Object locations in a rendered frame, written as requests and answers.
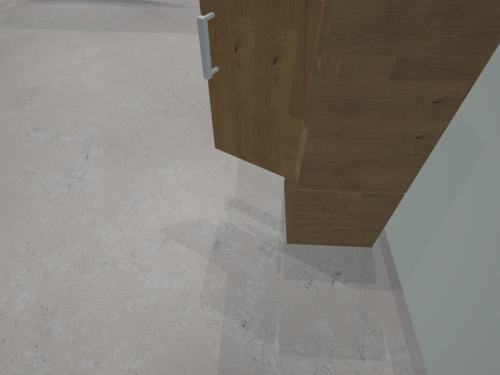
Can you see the cupboard door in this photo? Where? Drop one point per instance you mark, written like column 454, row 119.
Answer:
column 265, row 51

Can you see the handle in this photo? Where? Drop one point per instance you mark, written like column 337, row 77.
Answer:
column 203, row 34

